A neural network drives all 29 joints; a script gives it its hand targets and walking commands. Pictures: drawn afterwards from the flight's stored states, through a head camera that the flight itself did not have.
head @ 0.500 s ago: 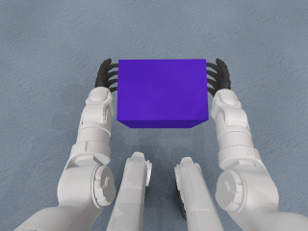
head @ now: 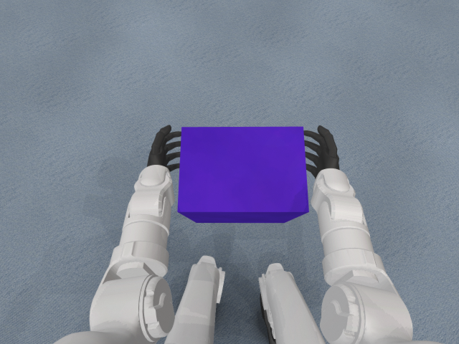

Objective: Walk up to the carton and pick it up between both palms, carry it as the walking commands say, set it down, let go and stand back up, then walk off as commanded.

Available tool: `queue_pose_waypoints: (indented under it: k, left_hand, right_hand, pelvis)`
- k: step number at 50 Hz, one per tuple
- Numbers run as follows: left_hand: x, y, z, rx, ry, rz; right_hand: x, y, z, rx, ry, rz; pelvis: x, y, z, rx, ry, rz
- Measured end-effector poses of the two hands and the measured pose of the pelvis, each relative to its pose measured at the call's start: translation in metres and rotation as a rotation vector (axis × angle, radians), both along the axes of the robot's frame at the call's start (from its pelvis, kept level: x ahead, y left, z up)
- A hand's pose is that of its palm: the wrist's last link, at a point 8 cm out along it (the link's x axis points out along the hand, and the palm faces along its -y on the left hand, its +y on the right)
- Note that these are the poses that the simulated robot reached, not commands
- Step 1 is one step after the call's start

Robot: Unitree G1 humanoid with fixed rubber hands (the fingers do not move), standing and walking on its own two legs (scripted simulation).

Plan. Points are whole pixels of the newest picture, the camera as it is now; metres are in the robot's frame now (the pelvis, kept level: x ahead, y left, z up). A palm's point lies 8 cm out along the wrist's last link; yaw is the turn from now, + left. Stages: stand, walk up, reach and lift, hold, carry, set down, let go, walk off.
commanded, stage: reach and lift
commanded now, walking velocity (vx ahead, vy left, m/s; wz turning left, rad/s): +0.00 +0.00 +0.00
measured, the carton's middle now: (241, 182) +0.40 +0.02 -0.13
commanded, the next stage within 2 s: none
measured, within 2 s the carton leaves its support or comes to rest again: neither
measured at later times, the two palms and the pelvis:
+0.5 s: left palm (149, 160) +0.38 +0.16 +0.02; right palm (345, 164) +0.38 -0.13 +0.03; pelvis +0.03 +0.00 +0.07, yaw +0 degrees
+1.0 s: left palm (137, 151) +0.36 +0.16 +0.09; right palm (376, 154) +0.37 -0.14 +0.10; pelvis +0.04 +0.00 +0.12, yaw +0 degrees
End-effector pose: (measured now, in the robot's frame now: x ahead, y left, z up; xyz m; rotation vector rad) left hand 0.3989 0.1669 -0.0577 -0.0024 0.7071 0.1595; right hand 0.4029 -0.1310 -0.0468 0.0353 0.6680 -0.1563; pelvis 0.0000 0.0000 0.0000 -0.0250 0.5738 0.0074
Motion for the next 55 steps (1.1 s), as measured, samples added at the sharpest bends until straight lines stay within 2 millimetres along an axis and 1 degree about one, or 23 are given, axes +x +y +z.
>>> queue_pose_waypoints:
  k: [19, 30, 44, 55]
  left_hand:
    - [-0.013, -0.002, 0.058, -0.009, 0.002, 0.008]
    - [-0.021, -0.004, 0.093, -0.006, 0.006, 0.009]
    - [-0.031, -0.007, 0.134, 0.001, 0.009, 0.002]
    - [-0.037, -0.012, 0.168, 0.015, 0.008, -0.004]
  right_hand:
    - [-0.014, -0.002, 0.057, -0.001, 0.003, -0.002]
    - [-0.022, -0.003, 0.092, -0.007, 0.007, 0.001]
    - [-0.032, -0.006, 0.134, -0.021, 0.011, 0.008]
    - [-0.037, -0.011, 0.167, -0.043, 0.011, 0.028]
  pelvis:
    - [0.022, -0.001, 0.055, 0.007, -0.087, 0.001]
    - [0.03, 0.0, 0.084, 0.012, -0.151, -0.005]
    - [0.036, 0.001, 0.114, 0.019, -0.262, -0.012]
    - [0.043, 0.0, 0.132, 0.02, -0.371, -0.013]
